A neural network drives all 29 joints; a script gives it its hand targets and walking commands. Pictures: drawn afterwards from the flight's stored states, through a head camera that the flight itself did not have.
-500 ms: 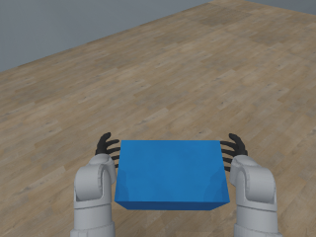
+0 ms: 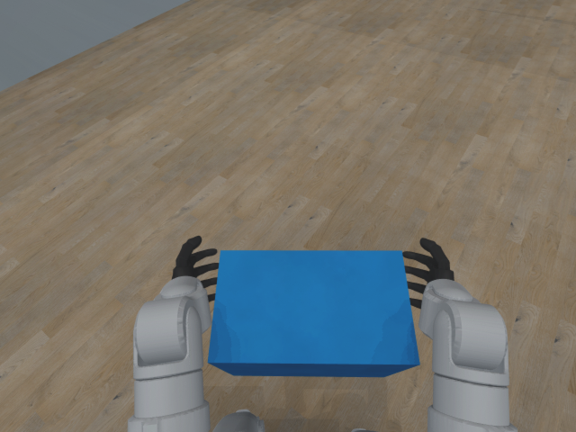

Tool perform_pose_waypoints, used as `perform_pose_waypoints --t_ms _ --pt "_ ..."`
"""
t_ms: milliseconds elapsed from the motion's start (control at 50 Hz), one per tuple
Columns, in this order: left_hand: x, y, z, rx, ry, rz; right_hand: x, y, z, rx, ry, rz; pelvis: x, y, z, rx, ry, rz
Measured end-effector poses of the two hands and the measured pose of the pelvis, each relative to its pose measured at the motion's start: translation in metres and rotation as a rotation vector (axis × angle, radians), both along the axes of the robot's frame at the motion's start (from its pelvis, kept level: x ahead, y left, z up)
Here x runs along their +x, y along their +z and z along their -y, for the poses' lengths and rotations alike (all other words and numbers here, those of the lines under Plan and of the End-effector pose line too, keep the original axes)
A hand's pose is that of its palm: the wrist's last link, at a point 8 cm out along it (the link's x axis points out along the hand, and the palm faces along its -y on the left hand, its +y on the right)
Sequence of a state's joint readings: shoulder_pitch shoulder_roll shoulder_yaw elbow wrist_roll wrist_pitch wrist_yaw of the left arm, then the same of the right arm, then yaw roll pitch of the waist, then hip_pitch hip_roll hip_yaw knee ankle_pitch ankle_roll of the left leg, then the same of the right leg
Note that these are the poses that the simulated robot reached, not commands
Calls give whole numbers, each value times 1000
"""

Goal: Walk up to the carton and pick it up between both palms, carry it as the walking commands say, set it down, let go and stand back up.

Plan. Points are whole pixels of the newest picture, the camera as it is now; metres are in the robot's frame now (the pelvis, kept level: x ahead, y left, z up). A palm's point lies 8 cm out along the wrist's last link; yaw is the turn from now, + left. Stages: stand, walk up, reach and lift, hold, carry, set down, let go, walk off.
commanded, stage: carry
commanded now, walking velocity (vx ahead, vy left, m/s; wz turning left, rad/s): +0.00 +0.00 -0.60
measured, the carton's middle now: (309, 319) +0.28 +0.00 -0.03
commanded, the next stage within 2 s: none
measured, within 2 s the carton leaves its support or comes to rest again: neither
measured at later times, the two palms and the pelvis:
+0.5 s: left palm (262, 292) +0.27 +0.05 +0.08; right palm (544, 368) +0.18 -0.25 +0.07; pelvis -0.05 -0.02 -0.01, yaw -17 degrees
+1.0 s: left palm (319, 317) +0.23 -0.01 +0.09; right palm out of the picture +0.06 -0.29 +0.09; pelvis -0.09 -0.01 +0.01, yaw -34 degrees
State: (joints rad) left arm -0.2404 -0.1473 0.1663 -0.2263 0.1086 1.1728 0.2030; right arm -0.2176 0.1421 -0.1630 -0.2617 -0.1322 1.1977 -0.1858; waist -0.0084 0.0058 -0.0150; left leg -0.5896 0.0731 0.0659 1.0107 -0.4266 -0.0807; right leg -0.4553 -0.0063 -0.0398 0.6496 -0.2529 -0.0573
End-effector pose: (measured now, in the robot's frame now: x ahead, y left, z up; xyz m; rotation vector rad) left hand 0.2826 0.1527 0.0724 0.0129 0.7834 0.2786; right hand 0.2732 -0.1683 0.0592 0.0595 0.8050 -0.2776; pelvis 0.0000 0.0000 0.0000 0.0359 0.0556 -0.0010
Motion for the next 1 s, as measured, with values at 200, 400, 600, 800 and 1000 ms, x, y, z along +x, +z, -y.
perform_pose_waypoints --t_ms 200,400,600,800,1000 --pt "6 9 14 -56 -109 74 -29 25 11 -56 -107 75 -17 1 -15 1 -101 -21" --pt "-9 16 50 -28 -176 50 -65 22 44 -41 -162 49 -33 6 -2 -48 -244 -3" --pt "-23 -2 133 5 -380 -2 -138 0 108 -4 -373 -1 -61 1 21 -14 -348 -4" --pt "-31 14 160 -43 -490 48 -178 26 120 -44 -489 51 -77 6 12 4 -459 -21" --pt "-50 19 167 -59 -521 27 -210 33 120 -67 -513 28 -92 13 8 -58 -592 -16"
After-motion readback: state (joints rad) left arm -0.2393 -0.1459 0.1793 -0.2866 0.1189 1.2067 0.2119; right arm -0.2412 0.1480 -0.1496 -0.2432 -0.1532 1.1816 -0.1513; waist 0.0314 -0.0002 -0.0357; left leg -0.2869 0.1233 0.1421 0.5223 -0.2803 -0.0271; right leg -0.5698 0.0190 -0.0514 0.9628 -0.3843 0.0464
